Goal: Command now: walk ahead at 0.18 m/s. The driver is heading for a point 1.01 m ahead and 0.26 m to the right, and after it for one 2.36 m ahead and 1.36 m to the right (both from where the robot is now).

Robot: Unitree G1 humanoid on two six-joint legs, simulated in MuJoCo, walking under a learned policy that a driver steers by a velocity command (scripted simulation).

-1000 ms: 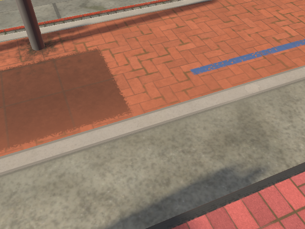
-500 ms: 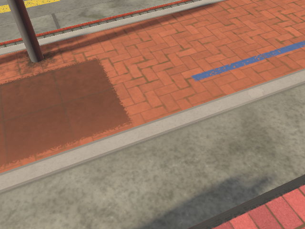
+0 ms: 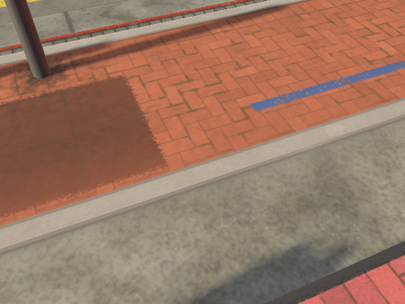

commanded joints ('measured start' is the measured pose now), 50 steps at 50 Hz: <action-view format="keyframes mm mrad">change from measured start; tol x32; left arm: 1 32 108 31 -30 0 -8 -7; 31 398 104 21 77 62 -52 14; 50 -145 96 63 -164 36 7 -72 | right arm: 1 81 -96 -29 -8 -13 12 -4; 29 -256 -103 -43 -193 -45 -30 74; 34 458 -238 -79 19 -43 -43 71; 41 73 -128 -32 -63 -32 -117 24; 50 318 -166 -48 -39 -51 -68 30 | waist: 1 -5 -28 -14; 29 84 2 192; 35 -117 117 -277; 40 65 -97 188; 50 -47 11 147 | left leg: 1 -4 71 -20 47 134 60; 9 -74 259 -260 63 -129 232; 15 -855 49 -48 888 -243 93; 25 -312 -27 101 435 683 96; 30 -369 -16 100 131 567 72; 33 156 136 1 -75 848 188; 34 499 323 -148 436 1408 221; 38 84 475 -455 68 -18 413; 42 -614 207 -102 -38 224 276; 50 23 292 -49 63 402 236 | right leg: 1 -23 -108 74 69 198 -35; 9 -327 -93 7 332 -205 -31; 15 223 -367 431 31 207 -207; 27 -350 -116 129 368 33 -69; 32 -150 -51 60 1107 465 -73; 34 -698 68 3 1824 -669 -50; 37 -1077 -63 164 1668 -326 -49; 41 -511 -128 127 830 92 56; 50 -801 -149 136 738 207 -47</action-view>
